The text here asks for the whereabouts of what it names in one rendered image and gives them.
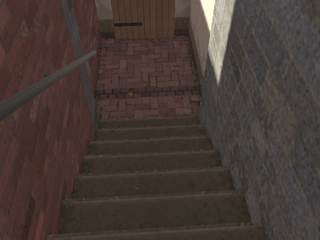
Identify stairs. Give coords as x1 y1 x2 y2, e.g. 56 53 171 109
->
47 116 267 240

